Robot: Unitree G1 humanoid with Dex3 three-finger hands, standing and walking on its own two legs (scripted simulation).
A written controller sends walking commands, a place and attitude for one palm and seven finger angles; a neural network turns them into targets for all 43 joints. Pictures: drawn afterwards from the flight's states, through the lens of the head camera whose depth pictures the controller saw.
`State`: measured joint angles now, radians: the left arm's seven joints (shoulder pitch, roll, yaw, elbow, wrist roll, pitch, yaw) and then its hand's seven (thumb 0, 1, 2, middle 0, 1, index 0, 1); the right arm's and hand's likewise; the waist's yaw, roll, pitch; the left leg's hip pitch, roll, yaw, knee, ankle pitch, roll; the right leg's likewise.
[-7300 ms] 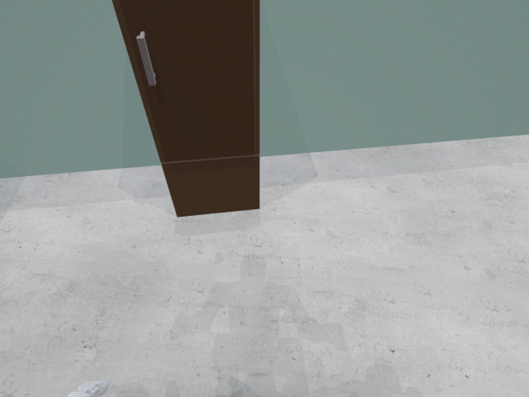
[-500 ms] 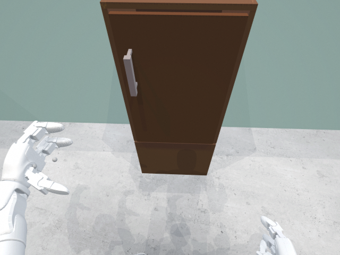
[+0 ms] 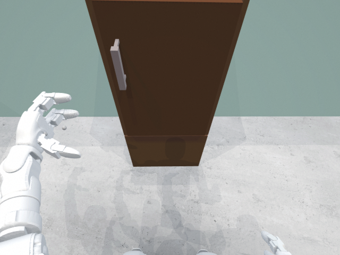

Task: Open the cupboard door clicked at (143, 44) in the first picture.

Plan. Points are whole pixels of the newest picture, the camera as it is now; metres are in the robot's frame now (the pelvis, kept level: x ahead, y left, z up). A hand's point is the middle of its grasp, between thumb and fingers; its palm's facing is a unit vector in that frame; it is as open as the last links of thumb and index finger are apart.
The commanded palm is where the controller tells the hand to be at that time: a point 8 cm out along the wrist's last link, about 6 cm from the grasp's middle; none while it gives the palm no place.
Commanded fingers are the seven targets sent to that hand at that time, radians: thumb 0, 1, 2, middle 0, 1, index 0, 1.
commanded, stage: move the hooked fingers beside the handle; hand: left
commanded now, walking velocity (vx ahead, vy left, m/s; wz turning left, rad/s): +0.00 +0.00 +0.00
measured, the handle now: (120, 65) +0.62 +0.16 +0.07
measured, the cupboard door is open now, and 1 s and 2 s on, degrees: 0 0 0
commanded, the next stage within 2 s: none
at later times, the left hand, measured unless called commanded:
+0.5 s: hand (80, 103) +0.45 +0.23 +0.08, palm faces +0.03 -1.00 -0.01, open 13.9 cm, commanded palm +0.43 +0.29 +0.08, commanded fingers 0.00 -0.50 0.30 -0.30 -1.20 -0.30 -1.20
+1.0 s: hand (93, 80) +0.54 +0.22 +0.08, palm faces +0.01 -1.00 -0.01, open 13.9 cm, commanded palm +0.53 +0.27 +0.07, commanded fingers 0.00 -0.50 0.30 -0.30 -1.20 -0.30 -1.20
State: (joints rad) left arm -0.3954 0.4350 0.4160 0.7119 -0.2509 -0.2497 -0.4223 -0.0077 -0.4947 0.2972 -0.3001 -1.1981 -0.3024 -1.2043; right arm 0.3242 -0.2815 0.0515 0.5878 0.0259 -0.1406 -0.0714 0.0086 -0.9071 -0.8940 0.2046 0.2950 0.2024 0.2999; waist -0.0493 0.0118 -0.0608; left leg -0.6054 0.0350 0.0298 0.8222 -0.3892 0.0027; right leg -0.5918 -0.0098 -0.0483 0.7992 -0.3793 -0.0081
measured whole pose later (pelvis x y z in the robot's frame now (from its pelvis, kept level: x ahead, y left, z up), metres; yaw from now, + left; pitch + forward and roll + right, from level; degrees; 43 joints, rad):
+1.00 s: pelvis +0.00 +0.01 -0.02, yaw -2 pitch +22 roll -3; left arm -1.04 0.69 0.48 1.28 -0.05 -0.32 -0.33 -0.01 -0.50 0.30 -0.30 -1.20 -0.30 -1.20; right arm 0.43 -0.29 0.06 0.62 -0.02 0.04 -0.02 0.00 -0.91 -0.89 0.20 0.29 0.20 0.30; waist -0.22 0.01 -0.07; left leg -0.92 0.06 0.02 0.97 -0.44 0.01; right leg -0.88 0.02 -0.05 0.89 -0.39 0.00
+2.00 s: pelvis +0.01 +0.00 -0.03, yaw -2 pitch +23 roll -3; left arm -1.07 0.68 0.47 1.29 -0.02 -0.32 -0.28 -0.01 -0.50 0.30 -0.30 -1.20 -0.30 -1.20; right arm 0.41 -0.28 0.06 0.59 -0.03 0.09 0.00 0.00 -0.91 -0.89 0.20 0.29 0.20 0.30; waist -0.22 0.03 -0.07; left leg -0.94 0.07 0.00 0.99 -0.45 0.00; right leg -0.89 0.03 -0.07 0.90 -0.41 -0.01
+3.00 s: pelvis +0.01 +0.01 -0.03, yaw -2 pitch +23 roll -4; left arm -1.07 0.57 0.43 1.27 -0.02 -0.32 -0.18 -0.01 -0.50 0.30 -0.30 -1.20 -0.30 -1.21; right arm 0.43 -0.26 0.05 0.61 -0.05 0.08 0.03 0.00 -0.91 -0.89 0.20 0.29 0.20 0.30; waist -0.22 0.04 -0.09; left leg -0.95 0.06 0.01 1.01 -0.46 0.02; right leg -0.90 0.02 -0.06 0.91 -0.41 0.01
